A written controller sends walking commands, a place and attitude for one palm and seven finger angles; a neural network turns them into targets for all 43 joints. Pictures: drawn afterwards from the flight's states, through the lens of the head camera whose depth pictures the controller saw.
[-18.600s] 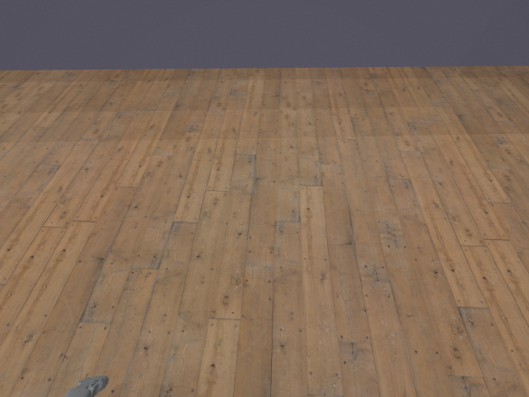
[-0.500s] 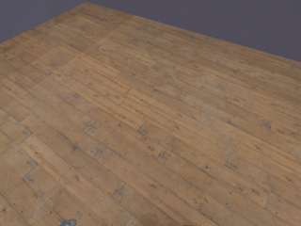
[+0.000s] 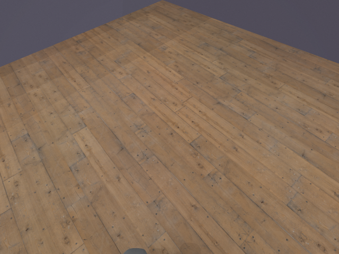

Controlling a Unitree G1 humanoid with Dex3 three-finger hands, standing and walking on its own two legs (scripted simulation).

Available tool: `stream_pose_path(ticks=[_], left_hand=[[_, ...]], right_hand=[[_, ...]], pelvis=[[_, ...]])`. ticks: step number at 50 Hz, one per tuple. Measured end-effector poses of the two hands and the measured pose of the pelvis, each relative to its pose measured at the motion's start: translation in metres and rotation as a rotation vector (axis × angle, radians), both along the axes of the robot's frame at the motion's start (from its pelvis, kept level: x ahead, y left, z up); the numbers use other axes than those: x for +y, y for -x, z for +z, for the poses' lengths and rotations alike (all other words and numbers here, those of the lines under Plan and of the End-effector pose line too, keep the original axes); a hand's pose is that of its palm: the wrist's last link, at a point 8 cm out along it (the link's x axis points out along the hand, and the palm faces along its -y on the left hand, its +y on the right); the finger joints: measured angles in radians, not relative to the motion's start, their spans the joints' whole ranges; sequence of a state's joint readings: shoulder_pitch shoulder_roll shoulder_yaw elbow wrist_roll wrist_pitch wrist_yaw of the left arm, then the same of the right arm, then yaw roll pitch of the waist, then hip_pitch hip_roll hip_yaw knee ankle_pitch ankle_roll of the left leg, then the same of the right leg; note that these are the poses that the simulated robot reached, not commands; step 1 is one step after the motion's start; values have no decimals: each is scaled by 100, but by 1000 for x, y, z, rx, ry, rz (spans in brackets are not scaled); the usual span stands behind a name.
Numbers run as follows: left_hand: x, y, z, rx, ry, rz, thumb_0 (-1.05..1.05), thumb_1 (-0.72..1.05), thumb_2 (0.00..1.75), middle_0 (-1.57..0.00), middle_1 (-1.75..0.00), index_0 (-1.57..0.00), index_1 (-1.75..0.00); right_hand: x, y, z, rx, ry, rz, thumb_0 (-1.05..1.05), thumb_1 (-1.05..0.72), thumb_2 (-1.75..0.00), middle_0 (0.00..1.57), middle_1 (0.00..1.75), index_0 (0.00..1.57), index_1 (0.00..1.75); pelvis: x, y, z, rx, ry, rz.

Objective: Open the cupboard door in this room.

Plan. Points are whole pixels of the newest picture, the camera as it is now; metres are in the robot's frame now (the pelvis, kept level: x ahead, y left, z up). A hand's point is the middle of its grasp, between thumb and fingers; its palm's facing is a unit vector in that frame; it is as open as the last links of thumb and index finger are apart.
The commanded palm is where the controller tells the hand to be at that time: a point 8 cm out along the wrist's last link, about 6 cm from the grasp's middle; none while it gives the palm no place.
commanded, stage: turn or walk to find it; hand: left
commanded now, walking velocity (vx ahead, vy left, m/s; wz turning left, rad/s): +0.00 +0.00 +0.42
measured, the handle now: out of the picture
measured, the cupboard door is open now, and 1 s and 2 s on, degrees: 0 0 0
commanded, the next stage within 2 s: none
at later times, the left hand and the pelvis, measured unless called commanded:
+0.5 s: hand out of the picture +0.03 +0.27 -0.16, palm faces +0.23 -0.94 -0.24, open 7.4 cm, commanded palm none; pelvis -0.02 +0.05 +0.00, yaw +10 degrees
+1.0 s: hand out of the picture -0.06 +0.18 -0.15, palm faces +0.44 -0.86 -0.26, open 7.4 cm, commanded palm none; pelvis -0.04 -0.02 +0.00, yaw +25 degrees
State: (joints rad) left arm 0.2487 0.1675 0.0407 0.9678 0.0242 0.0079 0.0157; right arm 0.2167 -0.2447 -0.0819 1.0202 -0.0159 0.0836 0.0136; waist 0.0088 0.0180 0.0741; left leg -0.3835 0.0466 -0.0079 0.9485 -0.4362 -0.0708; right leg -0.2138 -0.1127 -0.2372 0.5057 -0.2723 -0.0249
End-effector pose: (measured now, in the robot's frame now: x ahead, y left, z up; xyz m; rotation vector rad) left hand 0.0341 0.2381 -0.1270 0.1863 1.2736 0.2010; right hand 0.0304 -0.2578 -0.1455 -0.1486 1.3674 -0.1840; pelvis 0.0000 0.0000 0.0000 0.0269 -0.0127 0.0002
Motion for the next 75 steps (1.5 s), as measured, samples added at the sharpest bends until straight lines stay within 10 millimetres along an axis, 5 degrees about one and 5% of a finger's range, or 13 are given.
stream_pose_path(ticks=[8,13,23,35,43,50,55,63,68,75], left_hand=[[53,62,-34,100,29,133,1,90,90,-20,-30,-20,-30],[73,68,-26,109,35,166,1,90,90,-20,-30,-19,-29],[83,34,-7,-34,8,175,1,90,90,-20,-30,-19,-29],[34,3,10,-178,-48,176,1,90,90,-20,-30,-20,-29],[-3,58,20,-124,-55,288,1,90,90,-20,-30,-20,-30],[-21,119,12,-53,-31,414,1,90,90,-20,-30,-20,-30],[-24,170,1,21,-2,497,1,90,90,-20,-30,-20,-30],[-8,250,-31,119,50,624,1,90,90,-20,-30,-20,-29],[8,257,-23,108,57,652,1,90,90,-20,-30,-19,-29],[27,233,-10,-6,13,653,1,90,90,-20,-30,-19,-29]], right_hand=[[49,-68,12,-163,51,158,1,-91,-90,19,30,20,30],[78,-80,29,-208,52,205,1,-90,-90,20,30,20,30],[91,-57,25,-160,13,221,0,-90,-90,20,30,20,30],[33,-6,-14,13,-33,215,1,-90,-90,20,30,20,30],[7,-25,-12,29,-41,294,1,-91,-90,20,30,20,30],[11,-54,-6,19,-19,401,1,-91,-90,19,30,20,30],[39,-82,1,-30,-5,498,1,-91,-90,19,30,20,30],[115,-118,15,-206,-2,653,1,-91,-90,19,30,20,30],[140,-112,30,-229,-8,696,0,-90,-90,20,30,20,30],[144,-93,26,-182,-30,712,0,-90,-90,20,30,20,30]], pelvis=[[37,10,-15,-1,27,72],[51,12,-4,-5,56,99],[54,19,4,1,48,167],[7,26,-8,15,15,271],[-15,30,1,-6,-11,364],[-18,36,2,-3,-12,437],[-11,46,0,3,-3,482],[15,72,-14,-6,21,545],[25,79,-2,-14,49,583],[26,83,4,-8,48,630]])
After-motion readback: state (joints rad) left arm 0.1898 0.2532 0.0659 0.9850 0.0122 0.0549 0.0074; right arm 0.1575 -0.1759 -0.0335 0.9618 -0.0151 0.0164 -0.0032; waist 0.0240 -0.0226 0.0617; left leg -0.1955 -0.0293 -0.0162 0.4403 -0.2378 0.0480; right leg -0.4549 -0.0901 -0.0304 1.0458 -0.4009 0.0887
